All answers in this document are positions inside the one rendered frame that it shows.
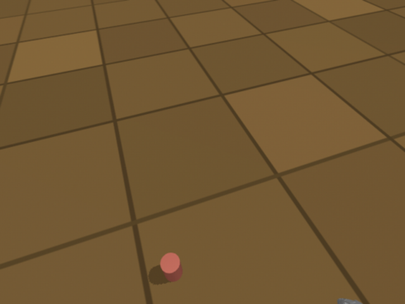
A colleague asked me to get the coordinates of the can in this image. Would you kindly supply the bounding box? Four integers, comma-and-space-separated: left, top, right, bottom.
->
160, 253, 183, 282

